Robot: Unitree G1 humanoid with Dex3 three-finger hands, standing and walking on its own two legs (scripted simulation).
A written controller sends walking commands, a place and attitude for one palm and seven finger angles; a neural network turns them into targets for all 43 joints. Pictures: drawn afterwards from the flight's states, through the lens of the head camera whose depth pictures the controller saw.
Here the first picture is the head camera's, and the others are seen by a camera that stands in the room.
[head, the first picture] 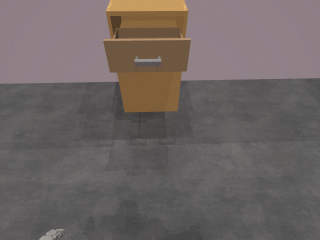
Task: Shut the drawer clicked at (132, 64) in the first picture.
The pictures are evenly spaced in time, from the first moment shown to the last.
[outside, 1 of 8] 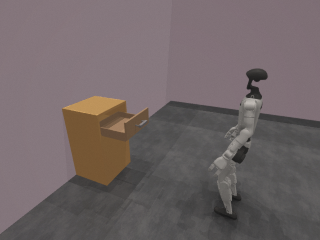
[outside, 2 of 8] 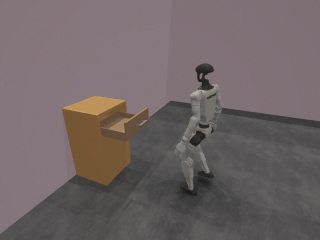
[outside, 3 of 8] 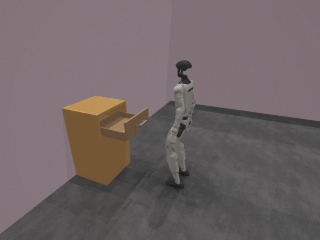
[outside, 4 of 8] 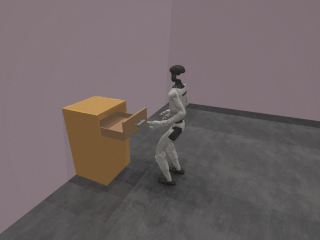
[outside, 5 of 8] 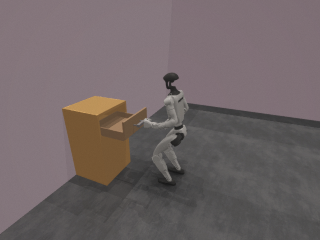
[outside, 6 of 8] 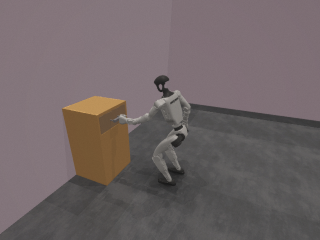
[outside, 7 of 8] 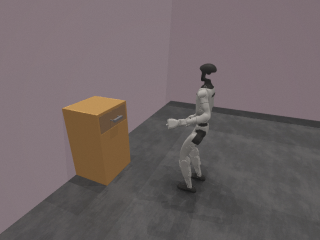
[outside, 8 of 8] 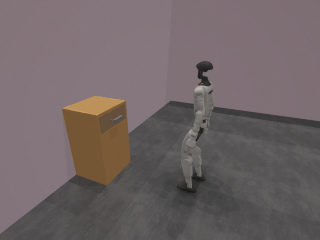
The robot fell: no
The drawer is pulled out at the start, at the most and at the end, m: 0.30 0.30 0.00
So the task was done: yes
